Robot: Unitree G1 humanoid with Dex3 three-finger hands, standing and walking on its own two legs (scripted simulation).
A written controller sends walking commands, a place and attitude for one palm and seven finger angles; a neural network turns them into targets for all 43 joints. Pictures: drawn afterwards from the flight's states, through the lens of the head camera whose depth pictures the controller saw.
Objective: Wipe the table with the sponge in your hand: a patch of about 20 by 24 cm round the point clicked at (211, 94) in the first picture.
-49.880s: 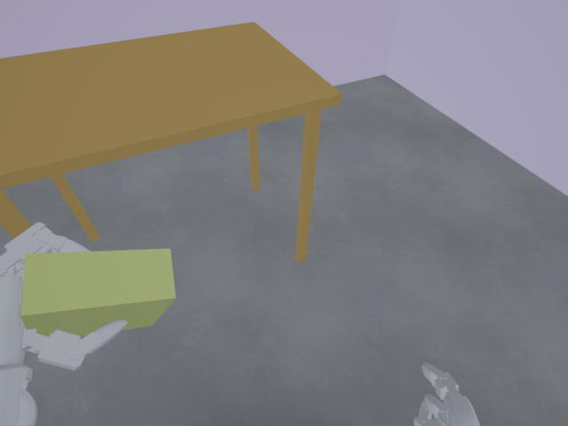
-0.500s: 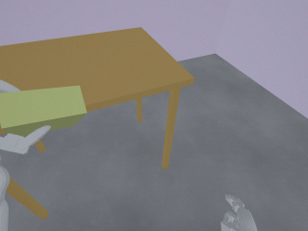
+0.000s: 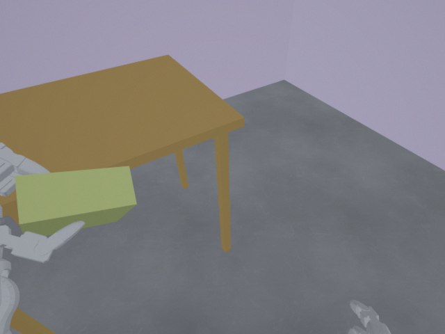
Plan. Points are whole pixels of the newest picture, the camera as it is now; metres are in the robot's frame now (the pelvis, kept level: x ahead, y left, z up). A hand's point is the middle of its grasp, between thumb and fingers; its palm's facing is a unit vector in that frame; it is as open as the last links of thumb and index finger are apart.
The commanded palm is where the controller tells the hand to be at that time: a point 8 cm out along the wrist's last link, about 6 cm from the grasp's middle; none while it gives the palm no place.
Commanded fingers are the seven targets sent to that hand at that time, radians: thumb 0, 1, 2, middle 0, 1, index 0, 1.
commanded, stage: stop stepping back and stand still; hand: left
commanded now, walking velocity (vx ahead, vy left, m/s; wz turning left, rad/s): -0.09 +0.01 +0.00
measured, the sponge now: (93, 201) +0.25 +0.20 +0.19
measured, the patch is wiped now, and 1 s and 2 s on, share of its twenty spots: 0.95 0.95 0.95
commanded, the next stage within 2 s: stand and wait in 0.88 s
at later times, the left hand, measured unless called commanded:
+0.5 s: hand (9, 224) +0.19 +0.26 +0.22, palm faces +0.46 -0.83 -0.32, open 9.8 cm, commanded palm +0.14 +0.31 +0.25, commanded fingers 0.00 0.10 1.30 -1.20 -1.60 -1.20 -1.60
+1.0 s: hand out of the picture +0.19 +0.27 +0.23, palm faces +0.46 -0.81 -0.36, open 9.8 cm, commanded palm +0.13 +0.32 +0.25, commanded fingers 0.00 0.10 1.30 -1.20 -1.60 -1.20 -1.60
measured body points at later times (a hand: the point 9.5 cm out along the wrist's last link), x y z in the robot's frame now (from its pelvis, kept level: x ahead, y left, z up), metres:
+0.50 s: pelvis -0.02 +0.03 +0.00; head -0.03 +0.03 +0.45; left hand +0.16 +0.30 +0.24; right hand +0.15 -0.18 -0.08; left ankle +0.06 +0.15 -0.73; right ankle +0.00 -0.07 -0.73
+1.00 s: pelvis -0.02 +0.04 +0.00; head -0.02 +0.04 +0.45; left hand +0.16 +0.31 +0.25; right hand +0.15 -0.19 -0.08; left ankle +0.06 +0.15 -0.73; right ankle +0.00 -0.07 -0.73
